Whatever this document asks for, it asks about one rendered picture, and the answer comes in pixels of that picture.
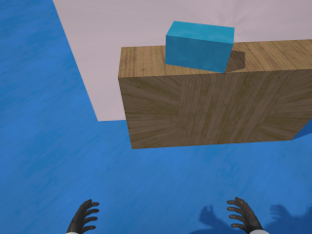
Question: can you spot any carton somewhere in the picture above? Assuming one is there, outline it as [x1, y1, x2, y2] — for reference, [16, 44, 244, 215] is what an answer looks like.
[165, 20, 235, 73]

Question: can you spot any pedestal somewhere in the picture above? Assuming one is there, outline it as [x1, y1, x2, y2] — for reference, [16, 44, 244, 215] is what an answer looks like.
[118, 39, 312, 149]

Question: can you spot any robot right hand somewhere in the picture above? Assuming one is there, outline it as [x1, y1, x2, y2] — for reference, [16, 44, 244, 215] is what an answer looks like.
[226, 197, 263, 234]

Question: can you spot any robot left hand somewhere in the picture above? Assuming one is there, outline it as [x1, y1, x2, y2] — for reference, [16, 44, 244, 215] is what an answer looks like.
[66, 199, 99, 234]

